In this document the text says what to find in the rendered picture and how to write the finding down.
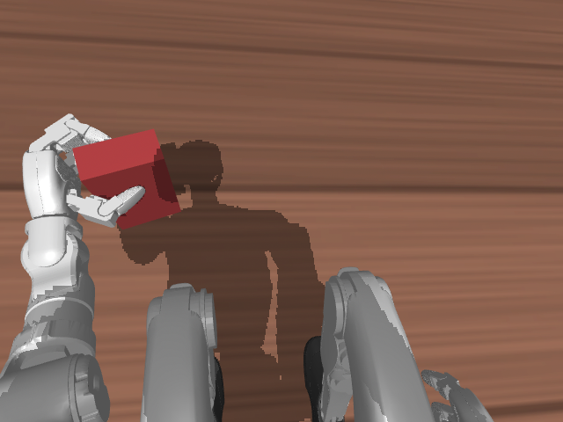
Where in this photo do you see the carton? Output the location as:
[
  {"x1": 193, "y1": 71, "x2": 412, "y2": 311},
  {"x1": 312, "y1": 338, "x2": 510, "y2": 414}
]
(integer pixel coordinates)
[{"x1": 73, "y1": 129, "x2": 181, "y2": 229}]

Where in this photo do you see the right robot hand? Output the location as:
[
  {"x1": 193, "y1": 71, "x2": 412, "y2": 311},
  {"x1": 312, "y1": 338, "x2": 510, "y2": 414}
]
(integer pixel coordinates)
[{"x1": 421, "y1": 370, "x2": 494, "y2": 422}]

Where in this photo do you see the left robot hand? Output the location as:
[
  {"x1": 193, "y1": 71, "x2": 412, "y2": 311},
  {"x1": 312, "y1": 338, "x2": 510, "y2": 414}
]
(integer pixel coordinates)
[{"x1": 22, "y1": 113, "x2": 145, "y2": 228}]

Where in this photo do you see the right robot foot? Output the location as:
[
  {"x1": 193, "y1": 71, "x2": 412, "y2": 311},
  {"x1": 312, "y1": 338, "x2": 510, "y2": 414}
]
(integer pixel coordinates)
[{"x1": 303, "y1": 336, "x2": 345, "y2": 422}]

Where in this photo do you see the left robot arm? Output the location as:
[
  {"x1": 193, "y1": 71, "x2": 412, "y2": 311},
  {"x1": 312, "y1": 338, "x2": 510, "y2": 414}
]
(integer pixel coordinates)
[{"x1": 0, "y1": 215, "x2": 110, "y2": 422}]

